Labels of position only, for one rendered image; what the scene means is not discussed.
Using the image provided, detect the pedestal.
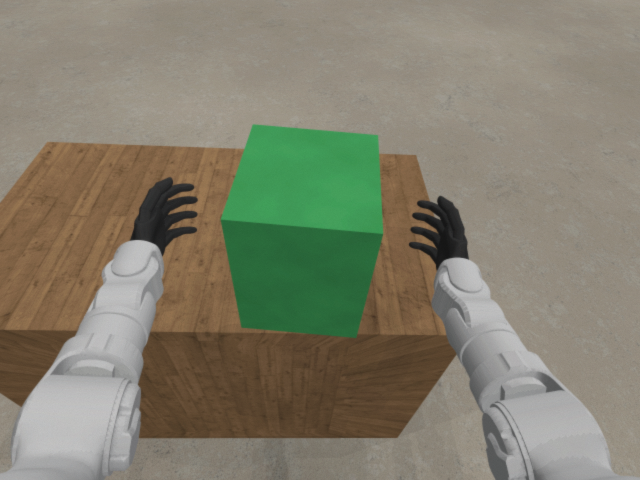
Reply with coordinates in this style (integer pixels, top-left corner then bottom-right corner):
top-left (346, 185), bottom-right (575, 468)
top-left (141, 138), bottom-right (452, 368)
top-left (0, 142), bottom-right (457, 438)

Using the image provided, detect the left robot forearm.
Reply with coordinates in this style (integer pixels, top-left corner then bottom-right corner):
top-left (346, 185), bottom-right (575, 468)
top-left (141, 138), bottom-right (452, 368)
top-left (11, 240), bottom-right (164, 466)

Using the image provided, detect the right robot forearm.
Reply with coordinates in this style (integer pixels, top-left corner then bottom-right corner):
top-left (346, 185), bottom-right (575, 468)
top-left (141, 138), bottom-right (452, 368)
top-left (431, 258), bottom-right (611, 467)

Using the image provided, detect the robot left hand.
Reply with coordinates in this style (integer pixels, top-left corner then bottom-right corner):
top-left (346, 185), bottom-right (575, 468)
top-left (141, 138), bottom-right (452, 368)
top-left (130, 177), bottom-right (198, 256)

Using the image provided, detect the left robot upper arm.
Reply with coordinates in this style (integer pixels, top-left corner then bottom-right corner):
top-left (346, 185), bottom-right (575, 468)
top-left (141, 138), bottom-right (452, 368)
top-left (0, 375), bottom-right (141, 480)

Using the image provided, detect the carton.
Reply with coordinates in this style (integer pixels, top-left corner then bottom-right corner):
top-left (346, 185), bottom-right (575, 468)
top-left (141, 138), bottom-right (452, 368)
top-left (221, 124), bottom-right (383, 338)

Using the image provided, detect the robot right hand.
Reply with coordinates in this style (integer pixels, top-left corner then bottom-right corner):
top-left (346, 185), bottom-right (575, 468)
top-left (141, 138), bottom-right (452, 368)
top-left (409, 196), bottom-right (469, 270)

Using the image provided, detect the right robot upper arm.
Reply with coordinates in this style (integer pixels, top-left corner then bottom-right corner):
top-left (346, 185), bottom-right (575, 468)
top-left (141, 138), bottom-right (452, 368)
top-left (482, 390), bottom-right (640, 480)

